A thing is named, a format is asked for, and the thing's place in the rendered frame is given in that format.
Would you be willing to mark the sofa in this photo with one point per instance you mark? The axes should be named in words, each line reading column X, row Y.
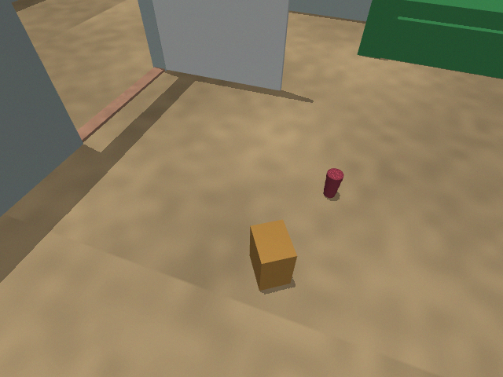
column 459, row 35

